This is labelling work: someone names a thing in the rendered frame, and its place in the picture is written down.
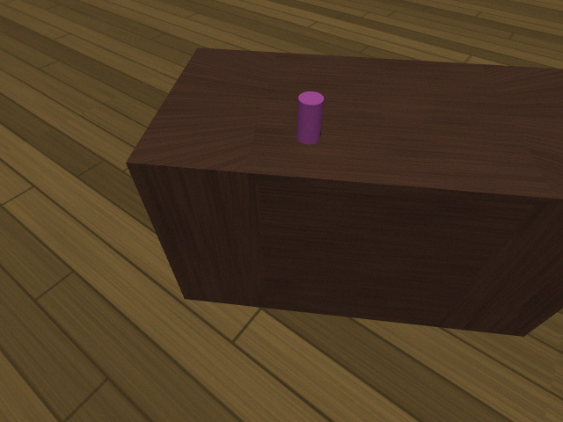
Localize can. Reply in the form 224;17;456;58
296;91;324;144

